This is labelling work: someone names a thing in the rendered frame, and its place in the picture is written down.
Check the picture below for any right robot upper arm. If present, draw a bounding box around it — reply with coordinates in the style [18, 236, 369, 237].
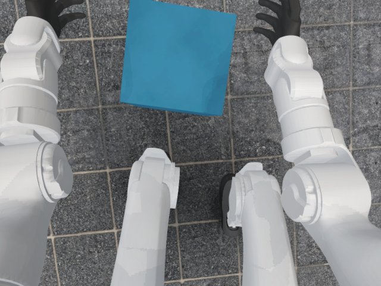
[280, 163, 381, 286]

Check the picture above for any robot right forearm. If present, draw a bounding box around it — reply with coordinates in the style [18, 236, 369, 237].
[264, 35, 371, 206]

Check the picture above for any left robot thigh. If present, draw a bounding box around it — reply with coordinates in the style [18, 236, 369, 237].
[110, 157, 180, 286]

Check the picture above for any robot left forearm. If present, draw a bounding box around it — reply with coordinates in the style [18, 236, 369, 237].
[0, 16, 62, 146]

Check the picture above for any left robot upper arm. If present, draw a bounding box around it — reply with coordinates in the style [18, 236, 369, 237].
[0, 141, 73, 286]

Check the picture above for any right robot hand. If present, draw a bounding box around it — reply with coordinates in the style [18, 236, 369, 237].
[253, 0, 301, 47]

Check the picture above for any carton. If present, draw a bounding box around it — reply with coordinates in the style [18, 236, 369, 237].
[120, 0, 237, 116]

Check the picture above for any left robot hand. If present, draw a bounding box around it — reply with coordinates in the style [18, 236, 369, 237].
[24, 0, 86, 38]

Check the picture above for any right robot foot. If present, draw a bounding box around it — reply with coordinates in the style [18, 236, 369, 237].
[219, 173, 241, 237]

